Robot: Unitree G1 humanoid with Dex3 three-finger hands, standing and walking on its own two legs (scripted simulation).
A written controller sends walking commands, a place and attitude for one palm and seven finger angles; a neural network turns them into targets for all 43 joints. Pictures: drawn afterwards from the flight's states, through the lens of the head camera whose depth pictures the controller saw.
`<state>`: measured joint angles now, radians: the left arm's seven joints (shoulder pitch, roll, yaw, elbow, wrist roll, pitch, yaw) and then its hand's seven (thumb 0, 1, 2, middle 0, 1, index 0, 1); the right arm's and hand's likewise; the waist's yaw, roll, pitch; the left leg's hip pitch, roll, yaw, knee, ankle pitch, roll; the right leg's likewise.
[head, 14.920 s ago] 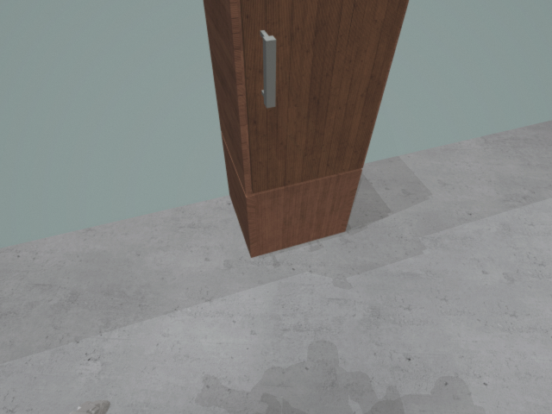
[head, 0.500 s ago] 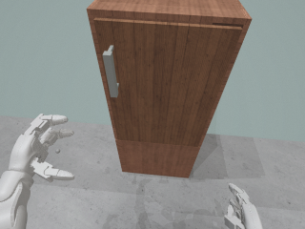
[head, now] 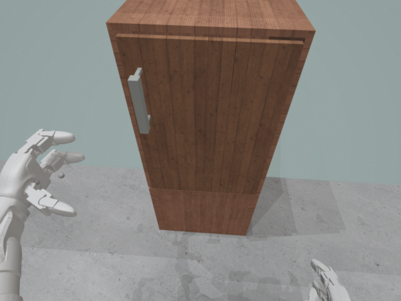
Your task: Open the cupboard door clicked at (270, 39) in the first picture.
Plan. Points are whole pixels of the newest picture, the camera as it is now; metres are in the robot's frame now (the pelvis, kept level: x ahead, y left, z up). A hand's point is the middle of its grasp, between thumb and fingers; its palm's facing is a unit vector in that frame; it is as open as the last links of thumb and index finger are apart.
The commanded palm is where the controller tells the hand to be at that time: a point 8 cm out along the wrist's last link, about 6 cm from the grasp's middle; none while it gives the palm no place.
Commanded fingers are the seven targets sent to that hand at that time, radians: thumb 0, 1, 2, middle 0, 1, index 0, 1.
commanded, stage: raise the hand with hooked fingers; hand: left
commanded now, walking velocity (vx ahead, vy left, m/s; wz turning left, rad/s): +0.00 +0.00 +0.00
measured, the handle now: (142, 101) +0.55 +0.20 +0.10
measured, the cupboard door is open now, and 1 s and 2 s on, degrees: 0 0 0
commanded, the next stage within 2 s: move the hooked fingers beside the handle in 0.32 s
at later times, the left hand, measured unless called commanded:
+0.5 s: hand (71, 177) +0.29 +0.26 +0.13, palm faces +0.05 -1.00 -0.02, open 14.0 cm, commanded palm +0.27 +0.30 +0.13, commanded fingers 0.00 -0.50 0.30 -0.30 -1.20 -0.30 -1.20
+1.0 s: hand (95, 144) +0.38 +0.25 +0.12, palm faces +0.03 -1.00 -0.01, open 14.0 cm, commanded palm +0.35 +0.30 +0.12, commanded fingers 0.00 -0.50 0.30 -0.30 -1.20 -0.30 -1.20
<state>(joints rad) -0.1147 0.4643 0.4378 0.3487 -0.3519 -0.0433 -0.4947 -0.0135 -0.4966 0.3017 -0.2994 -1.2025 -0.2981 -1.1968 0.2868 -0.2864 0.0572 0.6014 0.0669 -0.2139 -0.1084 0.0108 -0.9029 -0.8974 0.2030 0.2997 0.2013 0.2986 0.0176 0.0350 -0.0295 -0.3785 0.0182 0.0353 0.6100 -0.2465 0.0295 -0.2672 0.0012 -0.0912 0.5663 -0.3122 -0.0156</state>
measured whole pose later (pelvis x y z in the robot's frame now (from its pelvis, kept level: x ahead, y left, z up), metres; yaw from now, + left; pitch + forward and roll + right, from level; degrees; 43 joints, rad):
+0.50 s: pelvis +0.00 -0.01 +0.00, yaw +0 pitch +1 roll -1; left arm -0.11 0.44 0.43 0.37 -0.35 -0.07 -0.48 -0.01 -0.50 0.30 -0.30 -1.20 -0.30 -1.20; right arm 0.26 -0.28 0.06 0.61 0.07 -0.22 -0.12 0.01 -0.90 -0.90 0.20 0.30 0.20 0.30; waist 0.03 0.04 -0.03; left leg -0.37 0.03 0.03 0.61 -0.25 0.01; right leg -0.27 0.01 -0.10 0.58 -0.32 -0.03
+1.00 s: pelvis +0.01 -0.01 +0.00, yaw -1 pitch +5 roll -1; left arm -0.39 0.49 0.43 0.67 -0.28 -0.12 -0.45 -0.01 -0.50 0.30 -0.30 -1.20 -0.30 -1.20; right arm 0.32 -0.29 0.04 0.62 0.07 -0.14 -0.10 0.01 -0.90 -0.90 0.20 0.30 0.20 0.30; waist -0.02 0.03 -0.04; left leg -0.45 0.03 0.05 0.64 -0.27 0.01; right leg -0.36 0.01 -0.07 0.62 -0.35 -0.03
